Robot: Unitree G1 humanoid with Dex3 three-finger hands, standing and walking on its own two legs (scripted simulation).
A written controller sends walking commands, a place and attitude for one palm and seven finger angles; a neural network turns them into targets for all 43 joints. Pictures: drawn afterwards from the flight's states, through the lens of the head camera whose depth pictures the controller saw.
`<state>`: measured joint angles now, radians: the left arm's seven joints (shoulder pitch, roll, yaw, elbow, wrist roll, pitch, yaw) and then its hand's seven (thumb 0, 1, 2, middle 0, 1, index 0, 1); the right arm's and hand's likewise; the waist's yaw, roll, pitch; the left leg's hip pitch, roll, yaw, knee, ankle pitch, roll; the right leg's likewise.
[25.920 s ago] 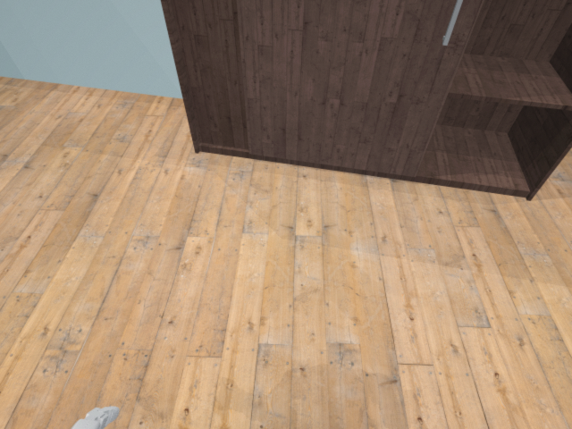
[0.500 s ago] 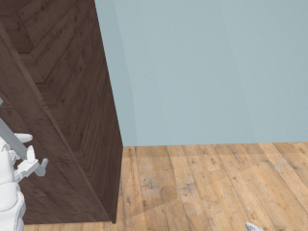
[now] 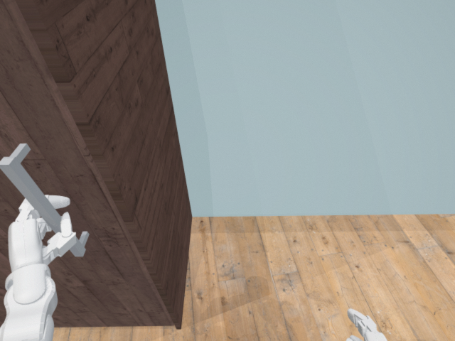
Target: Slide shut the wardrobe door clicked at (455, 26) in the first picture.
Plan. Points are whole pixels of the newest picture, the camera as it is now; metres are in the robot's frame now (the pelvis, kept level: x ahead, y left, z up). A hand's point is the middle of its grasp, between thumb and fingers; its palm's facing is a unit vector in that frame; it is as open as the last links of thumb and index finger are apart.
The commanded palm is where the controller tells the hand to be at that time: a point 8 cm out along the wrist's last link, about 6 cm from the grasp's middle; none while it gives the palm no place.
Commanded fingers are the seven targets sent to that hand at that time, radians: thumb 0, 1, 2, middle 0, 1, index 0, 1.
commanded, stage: stop walking and hold the door there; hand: left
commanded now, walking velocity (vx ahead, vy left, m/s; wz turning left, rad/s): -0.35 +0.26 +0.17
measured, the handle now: (55, 208) +0.30 +0.35 +0.08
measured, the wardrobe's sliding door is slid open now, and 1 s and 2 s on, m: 0.00 0.00 0.00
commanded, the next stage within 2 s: loosen the grip on the handle in 1.82 s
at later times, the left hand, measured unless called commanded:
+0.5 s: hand (65, 238) +0.25 +0.31 +0.06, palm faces +0.36 -0.90 -0.23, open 5.5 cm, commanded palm +0.21 +0.32 +0.07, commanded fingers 0.00 0.90 0.90 -0.45 -1.40 -0.45 -1.40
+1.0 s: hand (60, 240) +0.24 +0.31 +0.07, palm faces +0.21 -0.97 -0.13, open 5.6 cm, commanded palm +0.21 +0.32 +0.07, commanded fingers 0.00 0.90 0.90 -0.45 -1.40 -0.45 -1.40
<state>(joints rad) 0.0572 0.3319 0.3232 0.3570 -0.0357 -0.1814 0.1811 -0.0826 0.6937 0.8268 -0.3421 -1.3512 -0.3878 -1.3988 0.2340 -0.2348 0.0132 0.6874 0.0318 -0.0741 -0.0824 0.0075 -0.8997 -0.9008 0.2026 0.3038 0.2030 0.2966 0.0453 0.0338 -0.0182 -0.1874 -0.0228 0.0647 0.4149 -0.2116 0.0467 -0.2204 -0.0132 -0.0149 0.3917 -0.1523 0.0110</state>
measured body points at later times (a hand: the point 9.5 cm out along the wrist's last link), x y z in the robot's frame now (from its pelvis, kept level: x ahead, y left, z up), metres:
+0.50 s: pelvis -0.07 +0.08 -0.01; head -0.01 +0.08 +0.44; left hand +0.23 +0.36 +0.08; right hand +0.13 -0.14 -0.11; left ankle -0.01 +0.14 -0.74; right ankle -0.08 -0.07 -0.67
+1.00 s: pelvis -0.13 +0.14 -0.01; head -0.10 +0.15 +0.44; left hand +0.22 +0.36 +0.08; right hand +0.03 -0.10 -0.11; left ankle -0.02 +0.14 -0.74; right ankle -0.19 +0.02 -0.72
